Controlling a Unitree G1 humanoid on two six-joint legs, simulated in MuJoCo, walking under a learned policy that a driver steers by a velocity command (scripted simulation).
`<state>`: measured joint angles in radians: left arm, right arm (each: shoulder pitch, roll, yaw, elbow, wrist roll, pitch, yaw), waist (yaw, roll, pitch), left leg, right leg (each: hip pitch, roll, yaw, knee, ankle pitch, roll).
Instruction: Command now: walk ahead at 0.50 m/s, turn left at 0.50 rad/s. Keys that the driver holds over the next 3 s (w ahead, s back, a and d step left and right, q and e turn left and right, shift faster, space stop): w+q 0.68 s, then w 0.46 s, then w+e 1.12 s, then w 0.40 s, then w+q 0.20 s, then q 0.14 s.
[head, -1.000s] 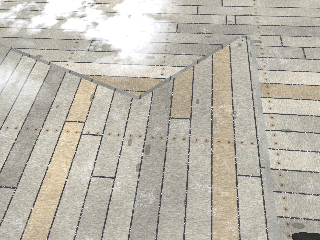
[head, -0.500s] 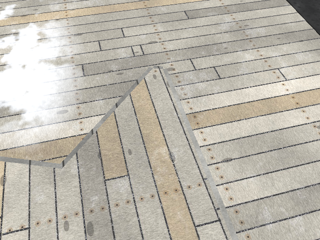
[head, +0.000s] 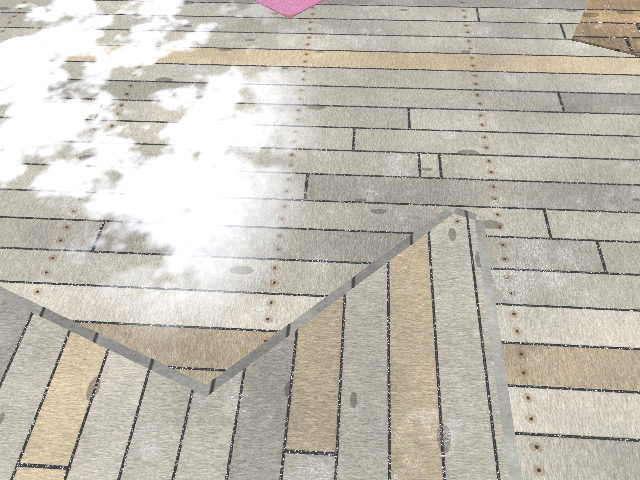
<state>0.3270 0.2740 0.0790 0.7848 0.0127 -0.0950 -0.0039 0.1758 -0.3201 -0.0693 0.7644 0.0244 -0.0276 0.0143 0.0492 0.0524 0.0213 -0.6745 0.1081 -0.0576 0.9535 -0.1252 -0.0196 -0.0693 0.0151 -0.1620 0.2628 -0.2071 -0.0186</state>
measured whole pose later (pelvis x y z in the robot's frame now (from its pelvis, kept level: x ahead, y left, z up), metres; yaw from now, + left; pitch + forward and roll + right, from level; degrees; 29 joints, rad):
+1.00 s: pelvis +0.54 +0.12 +0.00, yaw +30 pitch +2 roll -1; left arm 0.36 0.26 0.05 0.84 -0.01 -0.09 -0.02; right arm 0.16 -0.29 -0.05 0.68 0.01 -0.05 0.01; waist 0.07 0.04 0.02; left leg -0.62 0.08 -0.06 0.85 -0.19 0.00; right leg -0.11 0.05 -0.03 0.28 -0.19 -0.03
